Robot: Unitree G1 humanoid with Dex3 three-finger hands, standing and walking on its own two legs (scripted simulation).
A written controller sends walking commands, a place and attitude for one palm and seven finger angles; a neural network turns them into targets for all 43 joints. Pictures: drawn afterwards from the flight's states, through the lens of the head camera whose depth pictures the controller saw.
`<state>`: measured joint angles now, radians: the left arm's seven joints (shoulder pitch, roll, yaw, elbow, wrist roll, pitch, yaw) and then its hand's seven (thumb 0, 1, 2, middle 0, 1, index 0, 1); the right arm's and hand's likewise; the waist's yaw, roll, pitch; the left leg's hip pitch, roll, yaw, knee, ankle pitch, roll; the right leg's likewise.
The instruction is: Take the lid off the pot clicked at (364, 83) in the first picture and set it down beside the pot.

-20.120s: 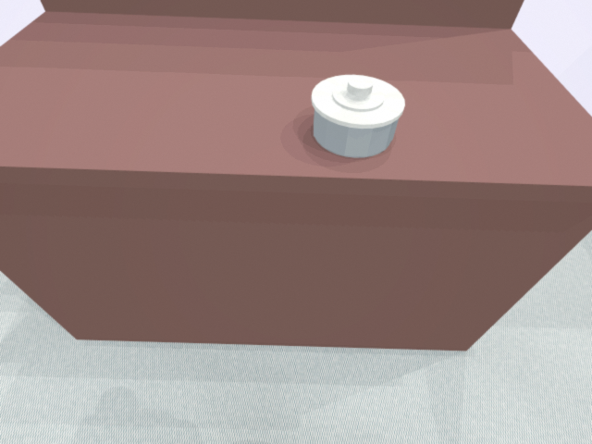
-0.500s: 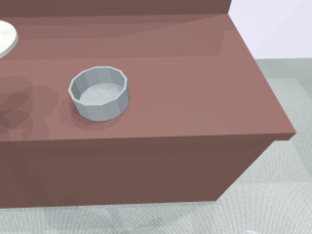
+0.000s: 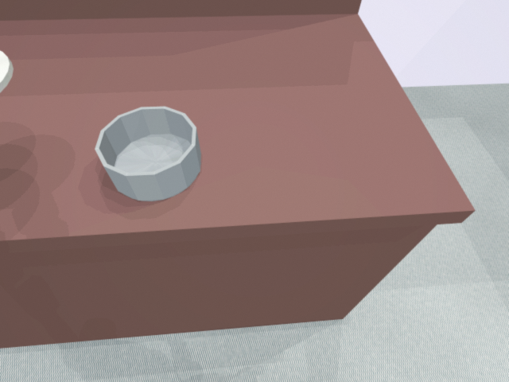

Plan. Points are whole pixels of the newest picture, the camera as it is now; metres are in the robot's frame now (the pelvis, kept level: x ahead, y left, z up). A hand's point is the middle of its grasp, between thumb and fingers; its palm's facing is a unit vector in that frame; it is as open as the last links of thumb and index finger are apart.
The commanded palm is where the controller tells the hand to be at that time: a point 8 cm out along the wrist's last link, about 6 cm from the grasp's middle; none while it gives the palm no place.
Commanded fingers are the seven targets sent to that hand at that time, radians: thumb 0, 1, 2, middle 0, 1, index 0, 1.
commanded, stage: lower the lid onto the table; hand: left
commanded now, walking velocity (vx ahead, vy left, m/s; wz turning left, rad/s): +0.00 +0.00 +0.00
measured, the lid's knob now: out of the picture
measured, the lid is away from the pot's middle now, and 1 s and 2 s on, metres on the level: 0.23 0.24 0.23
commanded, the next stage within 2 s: none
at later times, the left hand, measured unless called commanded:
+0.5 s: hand out of the picture +0.43 +0.38 +0.24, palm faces -0.25 -0.25 -0.94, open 7.5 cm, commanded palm +0.43 +0.38 +0.31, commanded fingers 0.00 0.67 0.97 -1.05 -1.12 -0.82 -1.05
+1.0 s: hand out of the picture +0.42 +0.38 +0.20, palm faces -0.33 -0.26 -0.91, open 7.5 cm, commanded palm +0.44 +0.39 +0.28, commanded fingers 0.00 0.67 0.97 -1.05 -1.12 -0.82 -1.05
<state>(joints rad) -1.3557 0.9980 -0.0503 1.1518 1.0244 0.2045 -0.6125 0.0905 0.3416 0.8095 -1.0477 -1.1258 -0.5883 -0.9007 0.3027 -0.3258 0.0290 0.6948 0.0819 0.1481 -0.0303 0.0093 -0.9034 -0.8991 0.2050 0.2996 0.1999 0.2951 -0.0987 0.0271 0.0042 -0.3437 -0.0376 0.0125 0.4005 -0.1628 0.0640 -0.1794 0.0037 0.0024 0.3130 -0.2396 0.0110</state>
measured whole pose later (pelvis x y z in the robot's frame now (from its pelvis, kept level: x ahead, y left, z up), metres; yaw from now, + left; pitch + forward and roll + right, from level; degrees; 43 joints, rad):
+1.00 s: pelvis -0.01 +0.01 +0.00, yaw +0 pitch +7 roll -2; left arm -1.25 0.96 -0.05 1.22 1.00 0.08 -0.57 0.09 0.35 0.81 -1.05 -1.13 -0.58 -0.90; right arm 0.32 -0.32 0.02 0.71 0.09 0.15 -0.04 0.01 -0.90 -0.90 0.21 0.30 0.20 0.30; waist -0.11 0.02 -0.01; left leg -0.41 -0.03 0.00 0.47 -0.18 0.07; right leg -0.24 0.01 -0.01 0.36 -0.25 0.02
